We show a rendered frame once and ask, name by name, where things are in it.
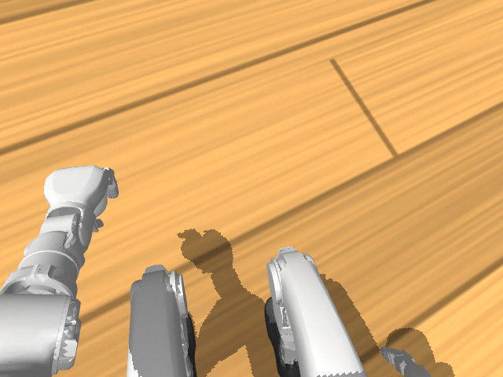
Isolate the left robot hand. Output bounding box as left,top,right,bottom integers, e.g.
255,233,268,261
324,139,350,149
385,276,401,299
44,166,119,232

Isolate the left robot arm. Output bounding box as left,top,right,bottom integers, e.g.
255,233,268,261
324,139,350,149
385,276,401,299
0,202,94,377

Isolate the right robot foot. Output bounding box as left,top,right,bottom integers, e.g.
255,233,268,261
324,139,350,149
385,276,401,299
264,297,300,377

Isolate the right robot hand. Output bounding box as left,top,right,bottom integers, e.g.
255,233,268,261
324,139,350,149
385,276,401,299
380,346,431,377

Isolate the ball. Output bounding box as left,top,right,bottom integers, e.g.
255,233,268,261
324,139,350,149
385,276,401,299
94,193,108,217

